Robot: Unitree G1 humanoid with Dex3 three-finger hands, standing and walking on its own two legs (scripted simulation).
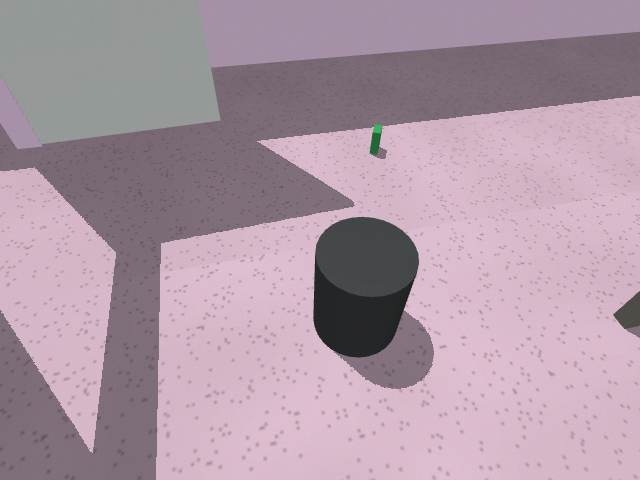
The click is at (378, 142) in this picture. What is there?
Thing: carton on end
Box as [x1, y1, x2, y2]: [370, 124, 382, 154]
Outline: 375,124 373,129 370,147 370,153 375,154 378,148 382,125
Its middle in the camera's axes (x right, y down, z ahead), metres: +0.30 -0.54 +2.07
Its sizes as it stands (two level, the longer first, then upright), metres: 0.079 0.041 0.130
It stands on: the floor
